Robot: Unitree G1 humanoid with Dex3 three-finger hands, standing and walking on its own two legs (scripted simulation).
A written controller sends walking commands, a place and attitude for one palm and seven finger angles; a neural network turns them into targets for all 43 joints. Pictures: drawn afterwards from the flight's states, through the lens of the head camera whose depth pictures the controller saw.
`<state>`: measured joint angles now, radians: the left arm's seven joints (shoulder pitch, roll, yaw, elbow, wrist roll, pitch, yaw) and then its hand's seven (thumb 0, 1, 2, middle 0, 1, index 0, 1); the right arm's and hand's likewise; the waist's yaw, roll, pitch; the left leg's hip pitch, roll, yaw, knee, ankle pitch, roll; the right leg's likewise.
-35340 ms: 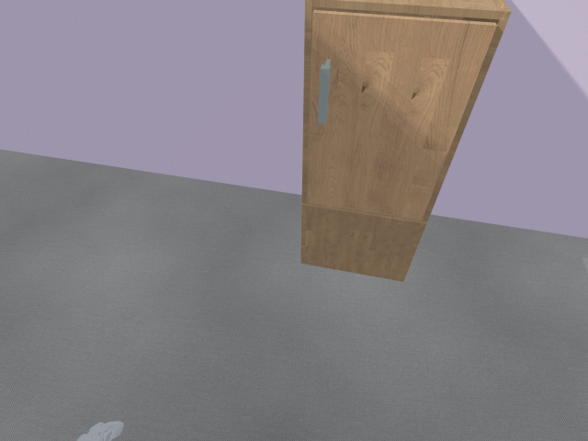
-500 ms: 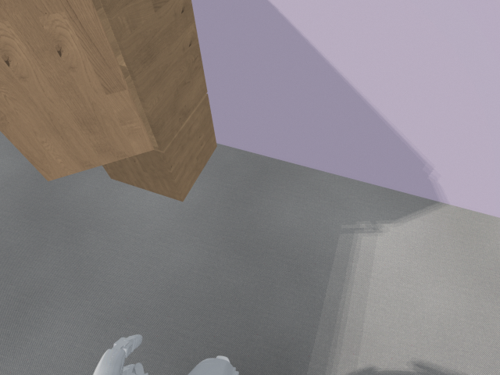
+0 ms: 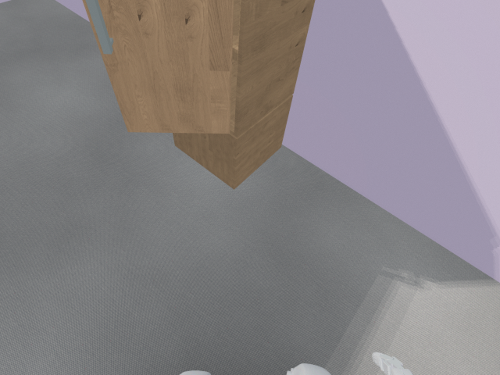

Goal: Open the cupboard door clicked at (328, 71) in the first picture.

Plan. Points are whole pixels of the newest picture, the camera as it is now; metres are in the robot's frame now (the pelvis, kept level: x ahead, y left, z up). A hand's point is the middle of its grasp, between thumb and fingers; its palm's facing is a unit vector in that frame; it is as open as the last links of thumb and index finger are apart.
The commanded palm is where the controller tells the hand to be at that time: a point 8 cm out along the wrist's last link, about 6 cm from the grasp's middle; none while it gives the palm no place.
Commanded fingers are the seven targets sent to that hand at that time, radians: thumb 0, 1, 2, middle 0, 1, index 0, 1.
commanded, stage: turn to face it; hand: left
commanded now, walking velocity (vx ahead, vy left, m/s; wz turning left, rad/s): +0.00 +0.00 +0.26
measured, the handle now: (101, 22) +0.88 +0.48 +0.05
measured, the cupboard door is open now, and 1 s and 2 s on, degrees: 43 43 43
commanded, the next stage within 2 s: take the last steps up to it in 0.02 s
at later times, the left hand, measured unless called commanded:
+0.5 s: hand out of the picture +0.01 +0.17 -0.16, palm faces +0.21 -0.96 -0.19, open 7.4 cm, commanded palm none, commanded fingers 0.00 0.90 0.90 -0.20 -0.30 -0.20 -0.30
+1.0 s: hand (86, 297) +0.24 +0.33 -0.15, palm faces +0.19 -0.97 -0.17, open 7.4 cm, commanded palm none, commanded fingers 0.00 0.90 0.90 -0.20 -0.30 -0.20 -0.30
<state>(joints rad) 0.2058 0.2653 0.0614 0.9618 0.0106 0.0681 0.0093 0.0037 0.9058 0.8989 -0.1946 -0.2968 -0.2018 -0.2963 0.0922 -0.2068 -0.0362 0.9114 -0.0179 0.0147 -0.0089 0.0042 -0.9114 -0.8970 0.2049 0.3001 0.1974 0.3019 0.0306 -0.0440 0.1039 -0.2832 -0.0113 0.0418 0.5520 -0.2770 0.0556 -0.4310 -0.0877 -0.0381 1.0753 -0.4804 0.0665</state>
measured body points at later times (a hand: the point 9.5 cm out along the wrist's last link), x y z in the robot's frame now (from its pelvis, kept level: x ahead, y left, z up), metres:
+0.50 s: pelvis +0.04 +0.00 +0.01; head +0.07 +0.00 +0.46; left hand +0.00 +0.22 -0.14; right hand +0.12 -0.26 -0.14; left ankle +0.06 +0.15 -0.66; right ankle -0.01 -0.15 -0.73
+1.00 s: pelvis +0.18 +0.13 +0.01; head +0.20 +0.14 +0.46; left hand +0.23 +0.38 -0.14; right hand +0.22 -0.10 -0.14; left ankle +0.14 +0.18 -0.73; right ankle +0.27 +0.02 -0.67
